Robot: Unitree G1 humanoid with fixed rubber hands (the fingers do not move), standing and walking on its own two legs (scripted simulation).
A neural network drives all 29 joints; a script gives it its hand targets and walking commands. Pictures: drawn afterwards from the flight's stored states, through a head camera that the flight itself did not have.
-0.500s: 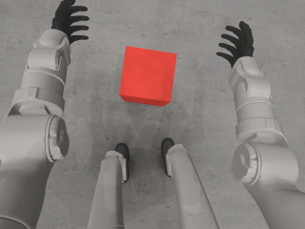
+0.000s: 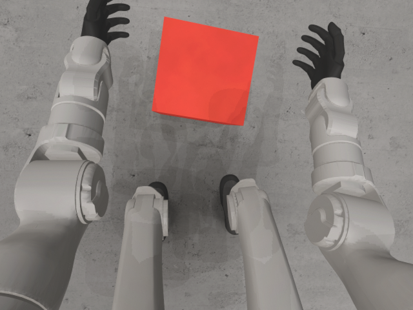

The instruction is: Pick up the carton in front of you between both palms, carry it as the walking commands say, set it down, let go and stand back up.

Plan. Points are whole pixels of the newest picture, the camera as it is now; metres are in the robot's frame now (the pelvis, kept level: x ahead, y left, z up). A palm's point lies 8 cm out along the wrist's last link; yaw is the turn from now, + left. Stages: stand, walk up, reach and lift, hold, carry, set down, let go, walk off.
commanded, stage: reach and lift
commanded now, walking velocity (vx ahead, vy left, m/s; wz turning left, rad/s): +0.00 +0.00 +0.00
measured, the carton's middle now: (201, 82) +0.50 -0.02 -0.43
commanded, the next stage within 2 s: none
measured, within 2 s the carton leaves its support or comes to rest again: leaves its support in 1.32 s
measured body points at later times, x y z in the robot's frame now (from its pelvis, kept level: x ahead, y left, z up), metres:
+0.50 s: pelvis -0.05 +0.00 -0.16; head +0.33 +0.01 +0.06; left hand +0.54 +0.16 -0.36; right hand +0.48 -0.21 -0.35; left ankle +0.06 +0.12 -0.52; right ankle +0.07 -0.13 -0.52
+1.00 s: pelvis -0.05 +0.00 -0.18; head +0.33 +0.01 +0.06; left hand +0.54 +0.13 -0.36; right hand +0.49 -0.20 -0.36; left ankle +0.06 +0.12 -0.52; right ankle +0.07 -0.13 -0.52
